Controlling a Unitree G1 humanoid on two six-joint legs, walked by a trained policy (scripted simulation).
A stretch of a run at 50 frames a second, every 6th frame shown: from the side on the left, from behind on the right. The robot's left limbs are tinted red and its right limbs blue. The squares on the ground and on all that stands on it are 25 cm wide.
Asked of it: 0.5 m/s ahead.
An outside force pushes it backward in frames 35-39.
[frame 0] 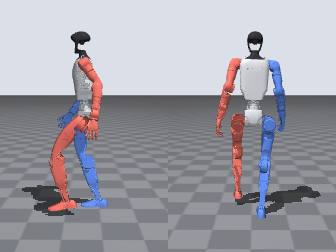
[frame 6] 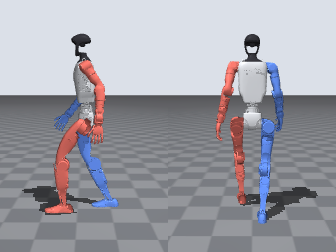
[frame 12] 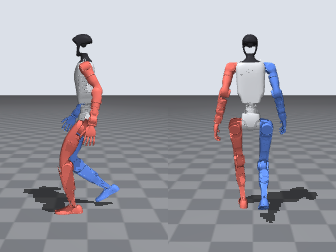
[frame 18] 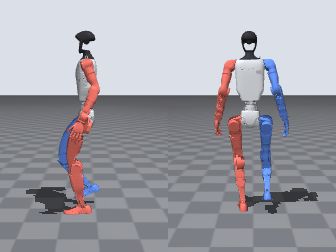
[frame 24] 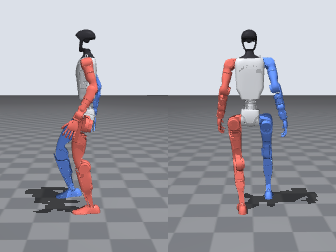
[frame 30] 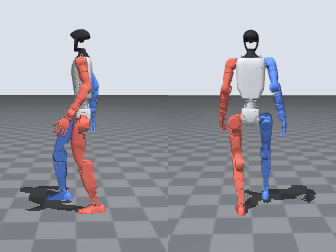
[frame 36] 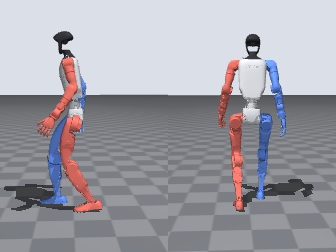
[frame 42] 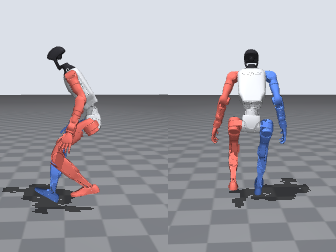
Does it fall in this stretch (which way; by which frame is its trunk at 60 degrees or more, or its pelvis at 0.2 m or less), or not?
no
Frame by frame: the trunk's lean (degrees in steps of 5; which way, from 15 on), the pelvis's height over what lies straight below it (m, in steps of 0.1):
0: 5, 0.8
6: 5, 0.8
12: 5, 0.8
18: 0, 0.8
24: 0, 0.8
30: 0, 0.8
36: 10, 0.8
42: 35 forward, 0.7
